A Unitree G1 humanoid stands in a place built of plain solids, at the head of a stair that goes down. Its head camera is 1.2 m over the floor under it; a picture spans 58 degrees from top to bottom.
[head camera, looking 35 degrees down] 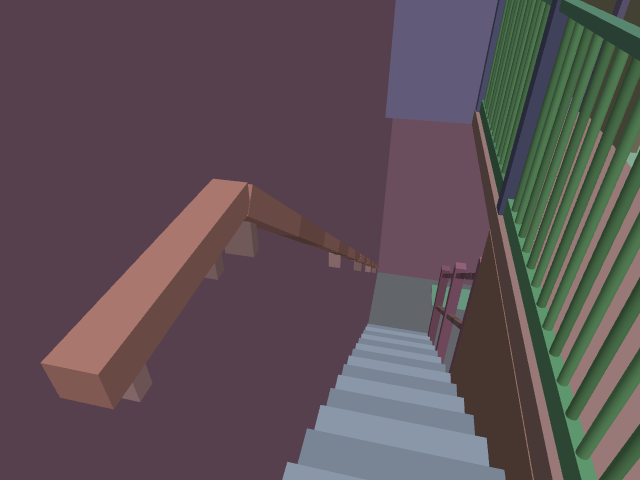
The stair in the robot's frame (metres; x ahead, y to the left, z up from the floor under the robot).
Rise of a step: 0.20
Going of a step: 0.25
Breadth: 0.75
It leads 13 degrees to the right of straight ahead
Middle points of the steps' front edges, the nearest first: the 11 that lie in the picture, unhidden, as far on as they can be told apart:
0.90 -0.31 -0.40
1.14 -0.37 -0.60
1.38 -0.42 -0.80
1.62 -0.48 -1.00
1.86 -0.53 -1.20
2.10 -0.58 -1.40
2.34 -0.64 -1.60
2.59 -0.69 -1.80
2.83 -0.75 -2.00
3.07 -0.80 -2.20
3.31 -0.86 -2.40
